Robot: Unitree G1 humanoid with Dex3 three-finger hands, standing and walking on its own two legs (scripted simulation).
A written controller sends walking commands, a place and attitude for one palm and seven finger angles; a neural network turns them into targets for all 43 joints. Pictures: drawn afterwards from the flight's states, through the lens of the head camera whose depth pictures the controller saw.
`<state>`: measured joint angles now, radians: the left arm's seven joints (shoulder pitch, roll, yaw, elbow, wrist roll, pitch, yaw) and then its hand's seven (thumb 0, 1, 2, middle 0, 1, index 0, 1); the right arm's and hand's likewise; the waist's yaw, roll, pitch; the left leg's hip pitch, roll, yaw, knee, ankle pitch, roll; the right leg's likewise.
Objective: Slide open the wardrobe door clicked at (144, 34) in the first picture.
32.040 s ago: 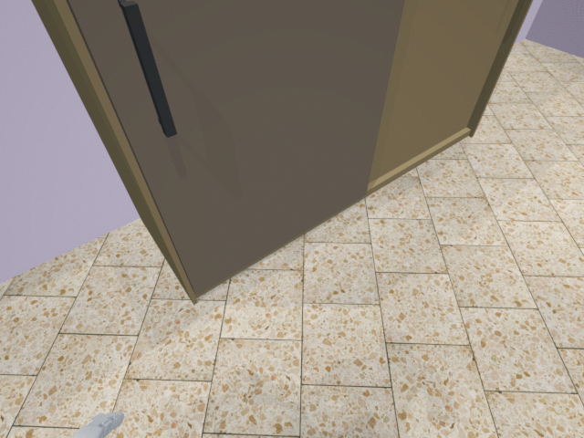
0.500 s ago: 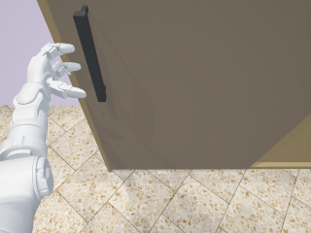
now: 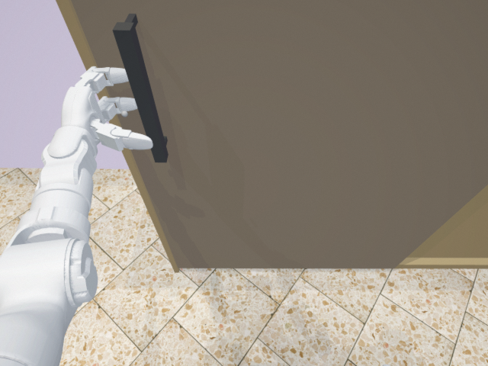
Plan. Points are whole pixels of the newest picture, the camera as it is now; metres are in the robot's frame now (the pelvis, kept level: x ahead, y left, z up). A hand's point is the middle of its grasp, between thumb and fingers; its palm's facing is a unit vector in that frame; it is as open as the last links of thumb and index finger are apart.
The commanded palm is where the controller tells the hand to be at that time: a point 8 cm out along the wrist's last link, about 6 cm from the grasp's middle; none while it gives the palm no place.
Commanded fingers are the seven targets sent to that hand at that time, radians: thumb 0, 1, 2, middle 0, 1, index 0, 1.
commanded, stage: feel for the door with the fingertips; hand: left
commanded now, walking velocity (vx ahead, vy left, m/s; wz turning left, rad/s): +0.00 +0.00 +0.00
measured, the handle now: (148, 98) +0.54 +0.15 +0.15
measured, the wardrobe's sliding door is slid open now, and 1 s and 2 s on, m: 0.00 0.00 0.00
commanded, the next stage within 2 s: slide the fingers in behind the handle in 0.20 s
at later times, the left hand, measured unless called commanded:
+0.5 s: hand (127, 107) +0.49 +0.18 +0.16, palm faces +0.01 -1.00 -0.02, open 13.6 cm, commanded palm +0.47 +0.22 +0.15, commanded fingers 0.00 -0.50 0.30 -0.30 -1.20 -0.30 -1.20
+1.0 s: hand (141, 111) +0.49 +0.15 +0.16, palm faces -0.01 -1.00 +0.00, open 14.0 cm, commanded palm +0.46 +0.21 +0.15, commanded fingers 0.00 -0.50 0.30 -0.30 -1.20 -0.30 -1.20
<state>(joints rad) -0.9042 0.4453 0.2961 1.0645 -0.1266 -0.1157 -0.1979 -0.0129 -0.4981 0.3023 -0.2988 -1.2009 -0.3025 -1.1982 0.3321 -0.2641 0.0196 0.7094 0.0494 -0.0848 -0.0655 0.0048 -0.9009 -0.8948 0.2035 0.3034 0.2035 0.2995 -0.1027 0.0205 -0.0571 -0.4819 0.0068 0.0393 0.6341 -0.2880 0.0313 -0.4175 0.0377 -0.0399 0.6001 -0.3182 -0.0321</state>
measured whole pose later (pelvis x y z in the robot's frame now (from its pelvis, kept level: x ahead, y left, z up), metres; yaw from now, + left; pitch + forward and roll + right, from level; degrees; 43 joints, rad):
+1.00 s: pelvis +0.00 +0.01 +0.00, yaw -1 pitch +9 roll -1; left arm -0.90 0.38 0.28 1.04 -0.12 -0.13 -0.15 -0.01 -0.50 0.30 -0.30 -1.20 -0.30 -1.20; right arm 0.35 -0.26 0.01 0.72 0.04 -0.10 -0.05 0.01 -0.90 -0.89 0.20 0.30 0.20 0.30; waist -0.11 0.03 -0.07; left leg -0.50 0.00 0.05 0.64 -0.30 0.04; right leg -0.44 0.03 -0.03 0.61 -0.33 -0.02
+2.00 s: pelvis +0.00 +0.00 +0.00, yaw +0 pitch +8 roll -1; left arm -0.92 0.35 0.25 1.07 -0.13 -0.15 -0.11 -0.01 -0.50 0.30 -0.29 -1.20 -0.30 -1.20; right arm 0.36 -0.26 0.00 0.75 0.04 -0.10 -0.05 0.01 -0.90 -0.90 0.20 0.30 0.20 0.30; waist -0.11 0.03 -0.06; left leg -0.48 0.01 0.04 0.62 -0.28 0.03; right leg -0.42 0.04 -0.03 0.59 -0.31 -0.04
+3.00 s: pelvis +0.00 +0.00 +0.00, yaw -1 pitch +7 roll -1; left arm -0.88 0.34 0.27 1.02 -0.12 -0.12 -0.13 0.01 0.69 0.81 -0.36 -1.35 -0.39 -1.35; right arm 0.34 -0.26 0.01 0.73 0.04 -0.07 -0.05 0.01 -0.90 -0.90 0.20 0.30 0.20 0.30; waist -0.10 0.02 -0.07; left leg -0.45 0.01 0.04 0.60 -0.28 0.03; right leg -0.39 0.04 -0.03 0.57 -0.31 -0.04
